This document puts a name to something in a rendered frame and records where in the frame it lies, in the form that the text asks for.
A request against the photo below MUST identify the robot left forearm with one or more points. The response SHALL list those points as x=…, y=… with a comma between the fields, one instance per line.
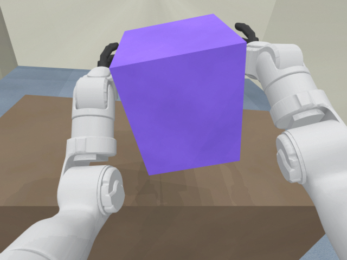
x=93, y=116

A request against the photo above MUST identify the robot left upper arm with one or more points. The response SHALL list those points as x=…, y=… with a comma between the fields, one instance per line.
x=87, y=196

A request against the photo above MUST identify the carton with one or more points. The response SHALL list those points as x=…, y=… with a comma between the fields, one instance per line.
x=181, y=85

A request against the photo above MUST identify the robot left hand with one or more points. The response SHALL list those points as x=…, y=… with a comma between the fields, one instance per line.
x=106, y=57

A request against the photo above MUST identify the robot right upper arm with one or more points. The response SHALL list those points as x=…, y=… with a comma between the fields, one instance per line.
x=315, y=156

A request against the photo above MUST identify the robot right forearm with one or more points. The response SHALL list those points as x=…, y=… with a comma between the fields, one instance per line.
x=292, y=94

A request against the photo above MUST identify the pedestal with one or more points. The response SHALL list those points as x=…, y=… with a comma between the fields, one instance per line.
x=242, y=210

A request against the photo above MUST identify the robot right hand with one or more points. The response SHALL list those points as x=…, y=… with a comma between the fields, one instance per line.
x=249, y=33

